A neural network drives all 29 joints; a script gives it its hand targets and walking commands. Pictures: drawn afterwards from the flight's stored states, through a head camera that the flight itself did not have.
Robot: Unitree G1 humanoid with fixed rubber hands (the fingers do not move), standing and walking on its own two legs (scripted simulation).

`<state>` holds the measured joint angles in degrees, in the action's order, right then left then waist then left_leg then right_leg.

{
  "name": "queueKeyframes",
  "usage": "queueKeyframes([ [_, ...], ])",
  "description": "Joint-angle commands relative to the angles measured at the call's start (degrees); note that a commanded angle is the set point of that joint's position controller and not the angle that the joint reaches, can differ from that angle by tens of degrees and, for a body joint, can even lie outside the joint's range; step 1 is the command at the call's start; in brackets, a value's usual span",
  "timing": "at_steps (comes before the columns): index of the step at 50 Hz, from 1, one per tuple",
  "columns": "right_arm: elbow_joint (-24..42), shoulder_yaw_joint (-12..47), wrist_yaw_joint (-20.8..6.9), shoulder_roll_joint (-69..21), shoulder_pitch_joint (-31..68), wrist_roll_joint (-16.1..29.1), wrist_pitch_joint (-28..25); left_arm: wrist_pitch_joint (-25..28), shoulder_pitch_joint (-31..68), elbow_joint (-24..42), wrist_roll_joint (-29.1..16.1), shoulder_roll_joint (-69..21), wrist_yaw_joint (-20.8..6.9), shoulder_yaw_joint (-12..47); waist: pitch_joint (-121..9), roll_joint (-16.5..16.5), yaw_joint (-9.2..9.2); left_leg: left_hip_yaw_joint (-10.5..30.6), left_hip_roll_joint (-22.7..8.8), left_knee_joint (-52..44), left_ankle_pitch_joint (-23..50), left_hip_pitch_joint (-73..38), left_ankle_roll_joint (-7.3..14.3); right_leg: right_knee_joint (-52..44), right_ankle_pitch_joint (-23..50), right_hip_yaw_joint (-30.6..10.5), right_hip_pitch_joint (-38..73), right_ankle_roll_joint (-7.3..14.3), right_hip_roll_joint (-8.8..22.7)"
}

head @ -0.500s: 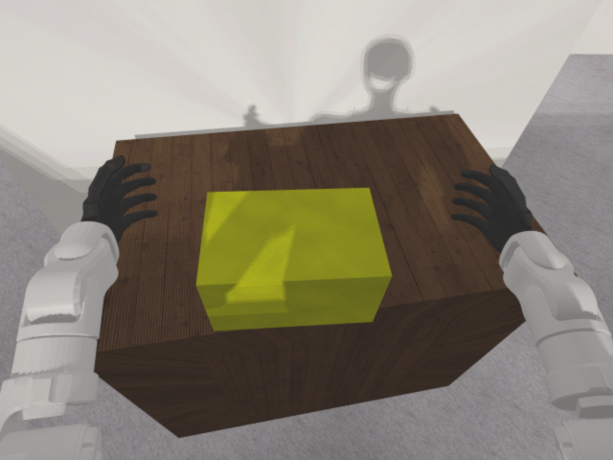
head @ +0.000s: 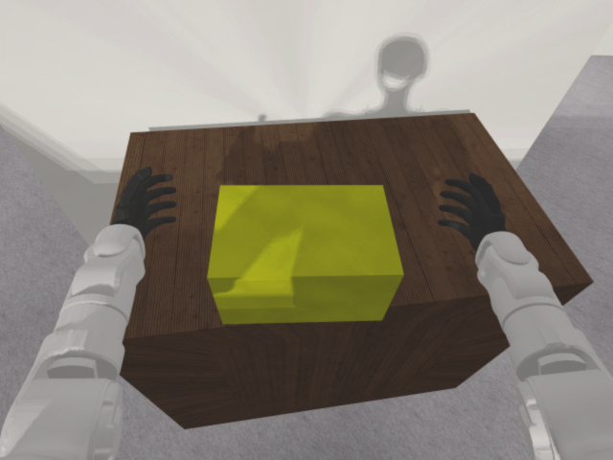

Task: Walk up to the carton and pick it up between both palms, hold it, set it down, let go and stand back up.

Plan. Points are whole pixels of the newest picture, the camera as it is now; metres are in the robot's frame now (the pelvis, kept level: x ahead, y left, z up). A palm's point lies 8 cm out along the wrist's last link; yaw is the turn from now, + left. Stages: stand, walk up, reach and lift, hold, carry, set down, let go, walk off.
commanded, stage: reach and lift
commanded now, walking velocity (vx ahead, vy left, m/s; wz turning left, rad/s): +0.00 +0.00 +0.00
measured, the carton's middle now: (303, 254) +0.40 +0.02 -0.01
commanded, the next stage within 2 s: none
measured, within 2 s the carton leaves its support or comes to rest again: neither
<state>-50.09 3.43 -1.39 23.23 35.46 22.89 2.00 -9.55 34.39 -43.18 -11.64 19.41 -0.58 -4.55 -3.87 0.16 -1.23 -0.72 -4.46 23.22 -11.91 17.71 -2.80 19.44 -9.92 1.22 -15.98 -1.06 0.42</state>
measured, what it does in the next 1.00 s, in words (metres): stands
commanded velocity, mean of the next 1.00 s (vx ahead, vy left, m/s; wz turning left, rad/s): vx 0.00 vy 0.00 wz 0.00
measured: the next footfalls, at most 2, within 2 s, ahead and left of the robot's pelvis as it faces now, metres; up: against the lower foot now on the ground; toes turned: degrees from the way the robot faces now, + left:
none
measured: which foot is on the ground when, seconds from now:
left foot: down 0.00-1.00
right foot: down 0.00-1.00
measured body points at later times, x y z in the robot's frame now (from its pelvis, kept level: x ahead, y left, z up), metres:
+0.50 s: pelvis -0.02 -0.01 -0.02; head +0.03 -0.01 +0.43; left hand +0.40 +0.23 +0.04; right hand +0.41 -0.25 +0.05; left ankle -0.01 +0.15 -0.74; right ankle -0.01 -0.13 -0.74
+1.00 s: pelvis -0.03 +0.00 -0.03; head +0.02 +0.00 +0.42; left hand +0.39 +0.19 +0.02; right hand +0.40 -0.20 +0.03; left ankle -0.01 +0.15 -0.74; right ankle -0.01 -0.13 -0.74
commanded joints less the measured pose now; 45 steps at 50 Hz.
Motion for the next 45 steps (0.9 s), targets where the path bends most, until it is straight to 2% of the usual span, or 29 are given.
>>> queueKeyframes([
  [1, 7.61, -3.99, 0.12, 10.74, 21.21, -1.24, -9.43, 11.00, 21.61, 7.87, -0.38, 7.53, 0.98, -0.44, -27.36, 3.26, 0.26, -1.47, 4.75, 4.02, 24.23, -14.06, -1.46, 0.97, 16.98, 2.44, 2.79, -0.18, -4.30],
  [6, 6.80, -3.87, 0.41, 13.44, 24.96, -0.65, -16.26, 18.35, 25.03, 7.66, -2.43, 8.43, 3.44, 1.02, -38.16, 3.34, 0.18, -1.32, 4.30, 8.51, 30.66, -15.59, -3.02, 4.47, 22.03, 3.45, -1.66, -0.55, -5.54],
  [9, 3.82, -2.25, 0.57, 14.07, 25.80, 0.21, -18.69, 20.46, 24.44, 3.87, -2.98, 8.33, 3.37, 1.14, -41.36, 1.27, 0.19, -1.45, 4.33, 10.61, 33.23, -14.39, -2.98, 6.44, 26.35, 3.40, -2.25, -1.20, -5.81],
  [12, 0.03, 0.18, 0.76, 14.10, 27.21, 1.51, -20.00, 22.15, 24.45, -1.72, -3.83, 8.25, 2.60, 1.39, -41.69, -1.18, 0.03, -1.74, 4.42, 11.01, 31.42, -10.69, -2.12, 7.85, 27.27, 3.00, -1.70, -1.86, -5.65],
  [17, -8.02, 6.08, 0.43, 11.77, 29.08, 5.52, -19.42, 24.03, 25.77, -12.87, -5.58, 7.69, 1.38, 3.19, -35.67, -3.40, -1.05, -2.10, 4.26, 10.03, 23.34, -3.44, -0.06, 8.67, 20.94, 1.78, -2.99, -2.19, -4.33],
  [20, -12.28, 9.17, -0.17, 9.81, 29.81, 7.60, -18.68, 25.14, 27.38, -18.07, -6.19, 6.97, 0.99, 4.63, -32.48, -3.02, -1.73, -2.14, 4.10, 10.12, 19.68, -0.82, 0.65, 9.04, 15.69, 1.29, -5.60, -1.95, -3.53],
  [24, -14.52, 10.94, -0.95, 7.50, 31.02, 8.82, -18.74, 27.14, 30.42, -20.30, -6.60, 5.89, 1.03, 6.09, -32.70, -1.46, -2.27, -2.18, 3.82, 11.33, 18.39, 0.41, 0.72, 9.93, 11.69, 1.01, -9.32, -1.43, -2.96],
  [26, -14.39, 10.70, -1.06, 6.33, 31.70, 8.32, -19.12, 28.24, 31.78, -19.95, -6.40, 4.89, 1.20, 6.42, -34.13, -0.36, -2.13, -2.20, 3.86, 12.07, 18.54, 0.60, 0.46, 10.43, 10.97, 1.00, -10.77, -1.32, -2.84],
  [30, -12.58, 8.68, -0.33, 4.10, 33.87, 5.61, -19.91, 29.98, 34.02, -19.55, -5.96, 3.50, 1.72, 6.14, -37.45, -0.39, -1.51, -2.36, 4.10, 12.95, 17.26, 2.44, 0.32, 11.35, 10.42, 0.90, -11.49, -1.52, -2.58],
  [38, -11.11, 1.50, 3.78, 3.61, 35.86, -1.80, -21.78, 30.74, 35.69, -18.31, -3.47, 1.68, 4.34, 4.14, -45.18, 0.53, 0.93, -2.70, 4.39, 14.26, 18.22, 1.34, -1.77, 12.66, 13.02, 1.82, -11.50, -1.03, -3.71],
  [41, -11.23, 0.38, 4.97, 3.04, 36.65, -3.65, -22.39, 30.64, 35.35, -19.83, -2.68, 0.64, 4.94, 3.38, -45.40, -0.16, 1.06, -2.90, 4.47, 14.42, 18.67, 1.49, -2.07, 12.70, 14.21, 2.01, -10.68, -0.92, -4.13],
  [45, -12.62, 0.96, 5.24, 1.67, 37.41, -3.75, -22.33, 31.06, 35.78, -22.16, -2.93, -0.73, 5.37, 3.95, -43.24, -0.43, 0.71, -2.91, 4.39, 14.03, 17.52, 2.62, -2.11, 12.71, 12.57, 1.97, -10.86, -0.77, -4.11],
])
